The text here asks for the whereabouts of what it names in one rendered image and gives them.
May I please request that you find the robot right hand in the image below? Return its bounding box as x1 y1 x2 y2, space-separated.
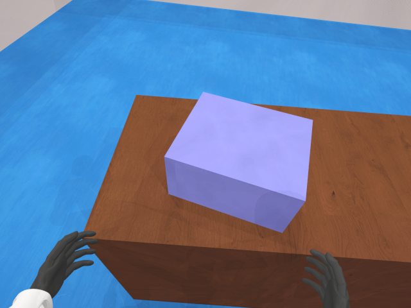
302 250 350 308

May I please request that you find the carton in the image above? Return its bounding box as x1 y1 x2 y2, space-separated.
164 92 313 233

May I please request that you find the pedestal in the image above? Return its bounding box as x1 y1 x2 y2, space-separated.
83 95 411 308

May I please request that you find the robot left hand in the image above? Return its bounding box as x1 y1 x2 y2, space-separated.
30 231 98 298

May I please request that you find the robot left forearm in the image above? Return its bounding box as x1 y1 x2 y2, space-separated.
9 289 53 308

